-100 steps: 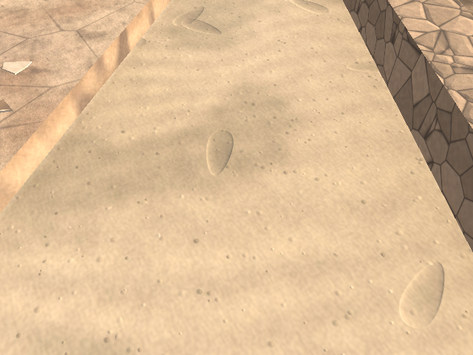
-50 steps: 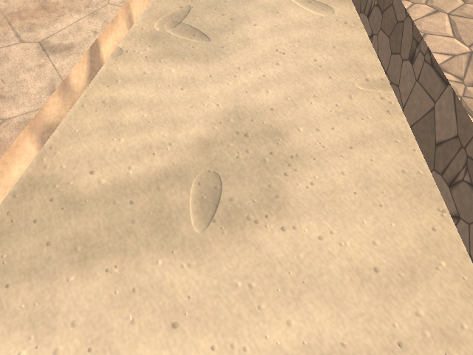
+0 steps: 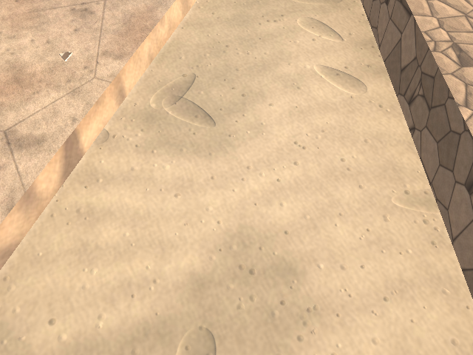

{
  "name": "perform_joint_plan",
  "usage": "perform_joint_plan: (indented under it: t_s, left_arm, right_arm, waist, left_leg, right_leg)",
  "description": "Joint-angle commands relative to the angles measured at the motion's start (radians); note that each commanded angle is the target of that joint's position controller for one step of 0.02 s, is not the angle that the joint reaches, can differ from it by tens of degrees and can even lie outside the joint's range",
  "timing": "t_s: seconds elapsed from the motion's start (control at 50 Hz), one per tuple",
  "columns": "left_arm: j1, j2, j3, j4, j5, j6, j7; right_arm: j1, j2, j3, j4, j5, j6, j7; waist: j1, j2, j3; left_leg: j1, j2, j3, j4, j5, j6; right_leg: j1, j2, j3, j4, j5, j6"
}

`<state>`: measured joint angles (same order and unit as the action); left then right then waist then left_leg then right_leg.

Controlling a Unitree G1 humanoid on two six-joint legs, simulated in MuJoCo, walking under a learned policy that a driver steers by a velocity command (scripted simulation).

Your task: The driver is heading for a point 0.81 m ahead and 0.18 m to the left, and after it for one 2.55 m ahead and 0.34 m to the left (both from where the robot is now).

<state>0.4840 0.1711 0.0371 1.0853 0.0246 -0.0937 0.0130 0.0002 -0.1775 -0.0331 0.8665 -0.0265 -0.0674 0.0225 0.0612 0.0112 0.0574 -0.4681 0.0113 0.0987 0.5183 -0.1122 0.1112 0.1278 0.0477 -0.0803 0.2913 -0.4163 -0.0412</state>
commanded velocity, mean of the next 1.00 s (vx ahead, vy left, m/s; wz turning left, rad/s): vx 0.43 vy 0.00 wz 0.12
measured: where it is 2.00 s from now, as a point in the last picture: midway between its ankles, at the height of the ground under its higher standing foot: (251, 311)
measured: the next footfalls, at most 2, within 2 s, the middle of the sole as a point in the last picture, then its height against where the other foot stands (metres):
right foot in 0.58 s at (287, 346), level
left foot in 1.08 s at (227, 288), level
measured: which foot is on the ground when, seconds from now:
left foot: down 0.00-0.58, up 0.60-1.00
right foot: down 0.00-0.00, up 0.02-0.56, down 0.58-1.00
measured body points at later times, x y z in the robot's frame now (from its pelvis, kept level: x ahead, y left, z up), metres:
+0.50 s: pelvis +0.26 +0.01 +0.01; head +0.29 +0.02 +0.46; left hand +0.44 +0.23 -0.11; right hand +0.17 -0.21 -0.13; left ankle +0.13 +0.08 -0.72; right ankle +0.43 -0.10 -0.69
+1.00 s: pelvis +0.49 -0.01 +0.01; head +0.53 -0.01 +0.46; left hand +0.46 +0.23 -0.13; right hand +0.63 -0.23 -0.13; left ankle +0.61 +0.10 -0.69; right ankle +0.44 -0.08 -0.72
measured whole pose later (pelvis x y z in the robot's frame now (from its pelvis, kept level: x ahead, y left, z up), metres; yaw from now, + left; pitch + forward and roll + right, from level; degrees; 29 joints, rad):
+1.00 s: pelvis +0.49 -0.01 +0.01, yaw +9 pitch +0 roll -1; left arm 0.32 0.18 0.04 0.99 0.01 -0.07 0.04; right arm 0.15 -0.19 -0.04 0.91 -0.03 -0.01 0.02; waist 0.01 0.03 0.09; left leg -0.54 0.04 0.09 0.70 -0.09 0.06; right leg -0.05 0.03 -0.25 0.36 -0.31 -0.07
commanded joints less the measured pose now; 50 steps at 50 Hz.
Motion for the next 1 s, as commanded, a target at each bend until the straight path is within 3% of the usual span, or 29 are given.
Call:
perform_joint_plan:
  t_s: [0.02,0.04,0.06,0.08,0.1,0.14,0.2,0.26,0.36,0.46,0.52,0.56,0.58,0.6,0.62,0.64,0.66,0.68,0.72,0.76,0.8,0.88,0.94,1.0]
  left_arm:
    - [-0.006,0.121,0.016,-0.068,-0.012,-0.002,0.002]
    - [0.124,0.031,0.004,-0.072,-0.05,0.0,-0.01]
    - [0.029,0.125,0.027,-0.073,-0.022,0.006,-0.007]
    - [-0.067,0.126,0.03,-0.105,-0.018,0.001,-0.013]
    - [-0.102,0.109,0.028,-0.11,-0.016,-0.002,-0.015]
    - [-0.08,0.076,0.025,-0.1,0.009,0.022,-0.024]
    - [-0.109,0.062,0.026,-0.111,0.015,0.048,-0.038]
    - [-0.245,0.076,0.026,-0.157,0.012,0.059,-0.043]
    - [-0.427,0.068,0.013,-0.218,-0.001,0.055,-0.046]
    - [-0.545,0.071,0.005,-0.263,-0.003,0.044,-0.042]
    - [-0.51,0.088,0.011,-0.267,-0.004,0.031,-0.037]
    - [-0.315,0.118,0.031,-0.206,-0.002,0.019,-0.022]
    - [-0.14,0.15,0.047,-0.15,0.013,0.009,-0.013]
    - [0.019,0.249,0.073,-0.125,0.04,0.004,-0.002]
    - [0.01,0.291,0.085,-0.122,0.03,0.015,-0.014]
    - [-0.105,0.238,0.074,-0.139,-0.005,0.023,-0.02]
    - [-0.204,0.171,0.055,-0.159,-0.011,0.019,-0.023]
    - [-0.248,0.121,0.041,-0.161,-0.006,0.012,-0.025]
    - [-0.24,0.072,0.022,-0.138,-0.01,-0.004,-0.012]
    - [-0.188,0.094,0.022,-0.119,-0.011,-0.025,-0.006]
    - [-0.178,0.126,0.026,-0.123,-0.012,-0.028,-0.001]
    - [-0.176,0.121,0.018,-0.134,-0.015,-0.009,0.017]
    - [-0.133,0.142,0.023,-0.125,-0.018,0.005,0.03]
    - [-0.127,0.158,0.033,-0.125,-0.014,0.023,0.039]
  right_arm:
    - [0.492,-0.218,-0.073,0.089,-0.035,-0.026,-0.029]
    - [0.504,-0.294,-0.091,0.093,-0.033,-0.018,-0.021]
    - [0.402,-0.241,-0.083,0.077,0.004,-0.005,-0.014]
    - [0.299,-0.176,-0.063,0.061,0.012,-0.007,-0.011]
    - [0.259,-0.126,-0.049,0.061,0.008,-0.015,-0.007]
    - [0.262,-0.075,-0.031,0.087,0.013,-0.027,-0.016]
    - [0.342,-0.104,-0.032,0.121,0.019,-0.046,-0.022]
    - [0.399,-0.121,-0.032,0.134,0.019,-0.045,-0.023]
    - [0.485,-0.114,-0.022,0.153,0.018,-0.042,-0.025]
    - [0.555,-0.118,-0.02,0.183,0.006,-0.038,-0.035]
    - [0.524,-0.137,-0.025,0.187,0.0,-0.035,-0.044]
    - [0.491,-0.156,-0.03,0.186,-0.001,-0.03,-0.044]
    - [0.472,-0.15,-0.027,0.177,0.008,-0.028,-0.042]
    - [0.494,-0.092,-0.011,0.137,0.034,-0.029,-0.034]
    - [0.587,-0.055,-0.012,0.142,0.049,-0.027,-0.026]
    - [0.484,-0.124,-0.031,0.133,0.025,-0.017,-0.031]
    - [0.416,-0.114,-0.03,0.111,0.022,-0.022,-0.025]
    - [0.395,-0.094,-0.029,0.111,0.021,-0.019,-0.023]
    - [0.438,-0.059,-0.028,0.131,-0.001,0.009,-0.017]
    - [0.446,-0.049,-0.033,0.129,-0.003,0.03,-0.017]
    - [0.398,-0.053,-0.037,0.105,-0.001,0.043,-0.016]
    - [0.248,-0.04,-0.023,0.041,0.004,0.047,-0.005]
    - [0.187,-0.036,-0.014,0.01,-0.001,0.049,-0.002]
    - [0.191,-0.062,-0.021,-0.009,-0.01,0.049,-0.003]
  waist:
    - [-0.232,0.045,-0.267]
    - [-0.159,0.266,-0.363]
    - [-0.141,0.084,-0.269]
    - [-0.112,0.045,-0.127]
    - [-0.087,0.005,-0.067]
    - [-0.036,0.034,-0.039]
    - [-0.022,0.038,-0.027]
    - [-0.045,0.038,0.015]
    - [-0.089,0.045,0.039]
    - [-0.121,0.058,0.057]
    - [-0.081,0.066,0.04]
    - [0.003,0.068,-0.061]
    - [0.074,0.042,-0.153]
    - [0.102,-0.092,-0.29]
    - [0.043,-0.236,-0.366]
    - [0.011,-0.071,-0.234]
    - [-0.016,-0.045,-0.103]
    - [-0.045,-0.023,-0.043]
    - [-0.092,-0.054,-0.002]
    - [-0.112,-0.053,-0.016]
    - [-0.12,-0.073,-0.025]
    - [-0.095,-0.116,-0.015]
    - [-0.064,-0.111,-0.039]
    - [-0.065,-0.119,-0.049]
  left_leg:
    - [0.596,0.192,-0.244,-0.063,-0.069,0.101]
    - [0.81,0.438,-0.744,-0.206,-0.124,0.247]
    - [0.708,0.377,-0.725,-0.255,-0.229,0.207]
    - [0.556,0.343,-0.561,-0.277,-0.206,0.171]
    - [0.446,0.297,-0.459,-0.312,-0.095,0.141]
    - [0.33,0.221,-0.314,-0.347,0.026,0.09]
    - [0.317,0.197,-0.241,-0.373,0.14,0.092]
    - [0.345,0.182,-0.204,-0.41,0.149,0.086]
    - [0.42,0.156,-0.145,-0.407,0.282,0.062]
    - [0.564,0.19,-0.126,-0.36,0.408,0.077]
    - [0.615,0.214,-0.108,-0.264,0.633,0.069]
    - [0.604,0.194,-0.083,-0.039,0.837,0.045]
    - [0.483,0.158,-0.056,0.166,0.712,0.026]
    - [0.208,0.075,-0.006,0.502,0.306,-0.006]
    - [-0.067,-0.1,-0.058,0.789,-0.437,-0.024]
    - [-0.144,-0.021,-0.168,0.825,-0.345,-0.005]
    - [-0.145,0.016,-0.163,0.775,-0.249,-0.004]
    - [-0.108,0.05,-0.159,0.716,-0.194,-0.004]
    - [-0.004,0.066,-0.15,0.651,-0.173,-0.031]
    - [0.013,0.046,-0.13,0.642,-0.169,-0.049]
    - [-0.033,0.042,-0.105,0.598,-0.113,-0.059]
    - [-0.04,0.037,-0.04,0.348,0.032,-0.069]
    - [-0.009,0.018,0.002,0.213,0.075,-0.059]
    - [0.021,-0.002,0.017,0.155,-0.024,-0.028]
  right_leg:
    - [-0.308,-0.164,-0.004,0.654,0.634,-0.077]
    - [-0.656,0.037,0.007,0.998,-0.122,-0.043]
    - [-0.744,-0.028,0.137,1.052,-0.059,-0.061]
    - [-0.767,-0.071,0.132,1.014,0.043,-0.064]
    - [-0.732,-0.104,0.128,0.957,0.105,-0.062]
    - [-0.64,-0.138,0.121,0.871,0.142,-0.042]
    - [-0.657,-0.145,0.091,0.815,0.178,-0.016]
    - [-0.769,-0.168,0.067,0.72,0.28,0.009]
    - [-0.798,-0.146,0.023,0.484,0.404,0.025]
    - [-0.793,-0.108,-0.007,0.332,0.391,-0.011]
    - [-0.696,-0.068,-0.021,0.268,0.288,-0.058]
    - [-0.461,-0.003,-0.046,0.207,0.25,-0.099]
    - [-0.218,-0.038,-0.006,0.167,0.302,-0.131]
    - [0.074,-0.297,0.309,0.148,0.212,-0.205]
    - [0.209,-0.491,0.743,0.016,0.225,-0.321]
    - [0.079,-0.434,0.645,-0.015,0.105,-0.268]
    - [-0.088,-0.402,0.498,-0.064,0.108,-0.229]
    - [-0.194,-0.355,0.394,-0.108,0.158,-0.184]
    - [-0.316,-0.303,0.215,-0.122,0.47,-0.133]
    - [-0.322,-0.297,0.111,-0.08,0.831,-0.132]
    - [-0.305,-0.285,0.028,-0.059,0.966,-0.122]
    - [-0.292,-0.238,-0.091,-0.035,0.971,-0.096]
    - [-0.216,-0.262,-0.115,0.014,0.987,-0.102]
    - [-0.157,-0.302,-0.115,0.113,1.014,-0.108]
Keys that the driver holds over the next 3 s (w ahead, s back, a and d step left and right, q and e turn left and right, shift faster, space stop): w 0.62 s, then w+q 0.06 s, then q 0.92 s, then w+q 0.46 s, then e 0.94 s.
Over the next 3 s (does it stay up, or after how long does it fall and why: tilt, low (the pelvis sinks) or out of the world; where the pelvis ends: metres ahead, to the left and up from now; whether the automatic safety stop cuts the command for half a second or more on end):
stays up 0.71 0.19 0.02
